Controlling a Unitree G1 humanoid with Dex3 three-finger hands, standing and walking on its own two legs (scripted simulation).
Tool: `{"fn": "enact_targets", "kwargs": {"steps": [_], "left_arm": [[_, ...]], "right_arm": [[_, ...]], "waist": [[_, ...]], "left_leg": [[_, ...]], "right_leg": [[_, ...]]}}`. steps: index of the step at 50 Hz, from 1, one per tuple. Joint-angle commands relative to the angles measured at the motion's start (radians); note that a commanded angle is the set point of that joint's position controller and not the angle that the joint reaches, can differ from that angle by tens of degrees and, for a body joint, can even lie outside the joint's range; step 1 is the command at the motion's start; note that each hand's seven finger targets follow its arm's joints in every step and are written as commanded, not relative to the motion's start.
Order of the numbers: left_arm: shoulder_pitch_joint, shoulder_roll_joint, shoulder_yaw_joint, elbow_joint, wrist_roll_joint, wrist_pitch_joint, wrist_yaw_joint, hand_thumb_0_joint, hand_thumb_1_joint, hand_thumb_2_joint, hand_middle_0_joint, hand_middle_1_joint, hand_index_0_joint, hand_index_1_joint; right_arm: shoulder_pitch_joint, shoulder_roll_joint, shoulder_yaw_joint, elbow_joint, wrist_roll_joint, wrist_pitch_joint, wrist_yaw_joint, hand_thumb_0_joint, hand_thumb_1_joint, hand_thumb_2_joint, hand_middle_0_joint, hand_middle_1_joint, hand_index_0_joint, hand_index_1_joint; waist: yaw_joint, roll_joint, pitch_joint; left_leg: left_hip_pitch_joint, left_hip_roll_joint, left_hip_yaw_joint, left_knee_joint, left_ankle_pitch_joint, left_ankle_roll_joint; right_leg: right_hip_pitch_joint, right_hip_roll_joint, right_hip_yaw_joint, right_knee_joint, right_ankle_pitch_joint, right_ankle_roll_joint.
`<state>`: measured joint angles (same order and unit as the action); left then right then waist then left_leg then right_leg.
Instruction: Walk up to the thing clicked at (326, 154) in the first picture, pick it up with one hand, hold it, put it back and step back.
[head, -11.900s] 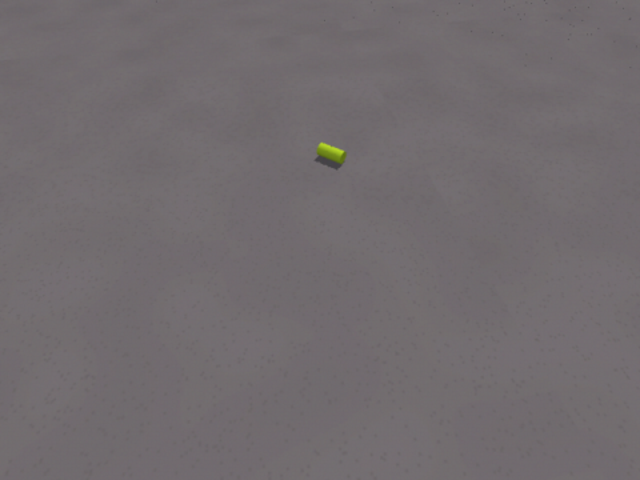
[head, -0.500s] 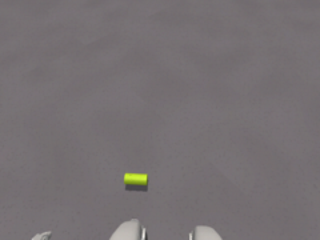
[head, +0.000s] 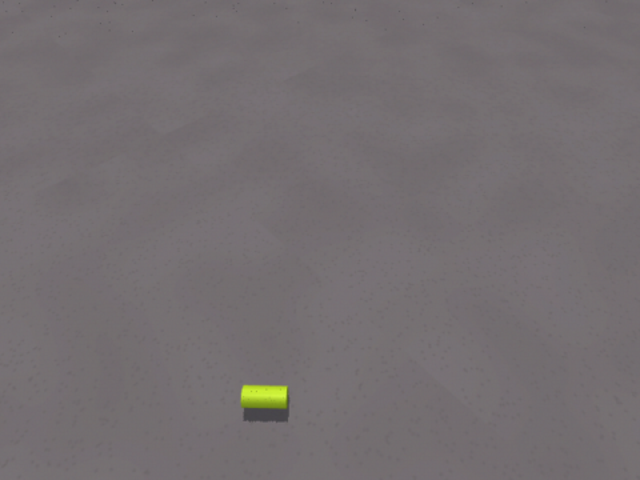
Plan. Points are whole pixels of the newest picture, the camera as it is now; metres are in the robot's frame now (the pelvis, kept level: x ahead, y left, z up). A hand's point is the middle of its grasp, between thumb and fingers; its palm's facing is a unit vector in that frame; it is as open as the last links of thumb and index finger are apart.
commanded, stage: stand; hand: left
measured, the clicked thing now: (265, 396) +0.45 +0.18 -0.74
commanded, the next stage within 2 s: walk up in 1.80 s
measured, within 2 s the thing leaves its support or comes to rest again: neither
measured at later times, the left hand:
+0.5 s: hand out of the picture +0.10 +0.26 -0.15, palm faces -0.03 -0.94 -0.33, open 7.4 cm
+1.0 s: hand out of the picture +0.10 +0.25 -0.15, palm faces -0.03 -0.94 -0.33, open 7.4 cm
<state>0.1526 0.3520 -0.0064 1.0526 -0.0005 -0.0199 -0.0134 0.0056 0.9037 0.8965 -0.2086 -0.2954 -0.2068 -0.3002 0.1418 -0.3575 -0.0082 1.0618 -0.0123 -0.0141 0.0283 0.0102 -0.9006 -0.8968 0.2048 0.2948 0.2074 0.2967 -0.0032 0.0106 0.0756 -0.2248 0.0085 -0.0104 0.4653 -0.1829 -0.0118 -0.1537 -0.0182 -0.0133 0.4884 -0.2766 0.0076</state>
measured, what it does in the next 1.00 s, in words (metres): stands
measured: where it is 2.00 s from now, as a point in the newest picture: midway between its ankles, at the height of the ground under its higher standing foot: outside the picture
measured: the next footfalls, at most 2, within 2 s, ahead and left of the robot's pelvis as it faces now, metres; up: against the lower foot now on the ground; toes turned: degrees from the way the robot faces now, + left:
none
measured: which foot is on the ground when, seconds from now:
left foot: down 0.00-1.00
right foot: down 0.00-1.00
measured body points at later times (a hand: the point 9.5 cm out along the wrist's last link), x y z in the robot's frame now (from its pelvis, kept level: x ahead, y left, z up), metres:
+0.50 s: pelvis +0.01 +0.01 +0.01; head +0.02 +0.01 +0.46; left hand +0.10 +0.31 -0.12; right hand +0.10 -0.30 -0.12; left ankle +0.05 +0.13 -0.74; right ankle +0.00 -0.12 -0.74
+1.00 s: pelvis +0.02 +0.00 +0.01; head +0.03 +0.00 +0.46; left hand +0.10 +0.30 -0.12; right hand +0.10 -0.30 -0.12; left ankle +0.05 +0.13 -0.74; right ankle +0.00 -0.12 -0.74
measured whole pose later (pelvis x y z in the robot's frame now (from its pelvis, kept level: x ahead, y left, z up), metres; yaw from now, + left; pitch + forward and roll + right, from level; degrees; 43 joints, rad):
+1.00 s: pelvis +0.02 +0.00 +0.01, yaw -1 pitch -2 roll +0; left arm 0.10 0.34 0.00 1.14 0.00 -0.01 -0.01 0.00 0.91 0.90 -0.21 -0.30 -0.20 -0.30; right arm 0.06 -0.35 0.00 1.17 0.00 -0.02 0.01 0.01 -0.90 -0.90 0.20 0.29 0.21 0.30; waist 0.00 0.00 0.05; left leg -0.15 0.01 0.00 0.32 -0.14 -0.01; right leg -0.07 -0.02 0.00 0.31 -0.21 0.01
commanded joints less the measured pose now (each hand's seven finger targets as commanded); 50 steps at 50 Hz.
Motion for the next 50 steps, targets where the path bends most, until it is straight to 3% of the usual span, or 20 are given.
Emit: {"fn": "enact_targets", "kwargs": {"steps": [1,8,9,17,21,23,27,31,33,38,50], "left_arm": [[-0.051,0.221,0.053,-0.03,-0.005,-0.027,0.015,0.0,0.9,0.9,-0.2,-0.3,-0.2,-0.3],[-0.087,0.212,0.049,0.01,-0.001,-0.017,0.014,0.0,0.9,0.9,-0.2,-0.3,-0.2,-0.3],[-0.091,0.213,0.048,0.011,0.002,-0.017,0.016,0.0,0.9,0.9,-0.2,-0.3,-0.2,-0.3],[-0.111,0.215,0.049,0.028,0.005,-0.018,0.015,0.0,0.9,0.9,-0.2,-0.3,-0.2,-0.3],[-0.111,0.216,0.052,0.032,0.005,-0.017,0.017,0.0,0.9,0.9,-0.2,-0.3,-0.2,-0.3],[-0.102,0.212,0.049,0.036,0.005,-0.017,0.016,0.0,0.9,0.9,-0.2,-0.3,-0.2,-0.3],[-0.108,0.213,0.051,0.032,0.006,-0.022,0.02,0.0,0.9,0.9,-0.2,-0.3,-0.2,-0.3],[-0.097,0.215,0.052,0.038,0.004,-0.016,0.019,0.0,0.9,0.9,-0.2,-0.3,-0.2,-0.3],[-0.099,0.209,0.049,0.035,0.007,-0.016,0.02,0.0,0.9,0.9,-0.2,-0.3,-0.2,-0.3],[-0.09,0.21,0.05,0.038,0.004,-0.016,0.021,0.0,0.9,0.9,-0.2,-0.3,-0.2,-0.3],[-0.089,0.212,0.05,0.033,0.006,-0.016,0.022,0.0,0.9,0.9,-0.2,-0.3,-0.2,-0.3]], "right_arm": [[-0.075,-0.21,-0.043,-0.029,0.007,-0.04,-0.025,0.0,-0.9,-0.9,0.2,0.3,0.2,0.3],[-0.099,-0.208,-0.036,0.016,0.007,-0.036,-0.029,0.0,-0.9,-0.9,0.2,0.3,0.2,0.3],[-0.116,-0.207,-0.038,0.016,0.007,-0.035,-0.029,0.0,-0.9,-0.9,0.2,0.3,0.2,0.3],[-0.116,-0.207,-0.036,0.036,0.007,-0.03,-0.029,0.0,-0.9,-0.9,0.2,0.3,0.2,0.3],[-0.124,-0.207,-0.035,0.037,0.006,-0.031,-0.031,0.0,-0.9,-0.9,0.2,0.3,0.2,0.3],[-0.13,-0.203,-0.033,0.037,0.005,-0.03,-0.03,0.0,-0.9,-0.9,0.2,0.3,0.2,0.3],[-0.131,-0.203,-0.034,0.036,0.007,-0.031,-0.032,0.0,-0.9,-0.9,0.2,0.3,0.2,0.3],[-0.127,-0.2,-0.031,0.043,0.007,-0.027,-0.032,0.0,-0.9,-0.9,0.2,0.3,0.2,0.3],[-0.139,-0.198,-0.03,0.037,0.006,-0.027,-0.032,0.0,-0.9,-0.9,0.2,0.3,0.2,0.3],[-0.129,-0.202,-0.03,0.044,0.007,-0.023,-0.033,0.0,-0.9,-0.9,0.2,0.3,0.2,0.3],[-0.129,-0.2,-0.027,0.044,0.007,-0.023,-0.032,0.0,-0.9,-0.9,0.2,0.3,0.2,0.3]], "waist": [[0.011,0.007,-0.117],[0.008,0.026,-0.093],[0.015,0.01,-0.101],[-0.004,-0.001,-0.094],[-0.001,-0.001,-0.116],[0.0,-0.009,-0.093],[-0.005,-0.017,-0.144],[-0.004,-0.015,-0.116],[-0.003,-0.019,-0.117],[-0.004,-0.007,-0.12],[-0.002,-0.027,-0.11]], "left_leg": [[0.075,0.113,-0.12,-0.125,0.178,0.043],[0.065,0.119,-0.118,-0.183,0.1,0.031],[0.073,0.122,-0.117,-0.172,0.139,0.032],[0.108,0.117,-0.107,-0.194,0.074,0.025],[0.119,0.124,-0.102,-0.192,0.13,0.029],[0.117,0.119,-0.104,-0.201,0.096,0.024],[0.158,0.127,-0.092,-0.163,0.239,0.03],[0.134,0.122,-0.093,-0.189,0.144,0.029],[0.149,0.123,-0.092,-0.183,0.19,0.024],[0.136,0.119,-0.09,-0.187,0.155,0.028],[0.141,0.124,-0.092,-0.18,0.184,0.028]], "right_leg": [[0.047,-0.101,0.11,-0.131,0.169,-0.041],[0.055,-0.1,0.1,-0.172,0.125,-0.031],[0.064,-0.107,0.097,-0.178,0.146,-0.033],[0.018,-0.107,0.104,-0.22,0.112,-0.028],[0.038,-0.109,0.102,-0.21,0.156,-0.028],[0.013,-0.104,0.098,-0.22,0.126,-0.026],[0.043,-0.115,0.099,-0.215,0.238,-0.022],[0.039,-0.11,0.097,-0.225,0.169,-0.022],[0.022,-0.109,0.093,-0.222,0.188,-0.022],[0.035,-0.112,0.096,-0.231,0.172,-0.02],[0.042,-0.116,0.092,-0.235,0.19,-0.022]]}}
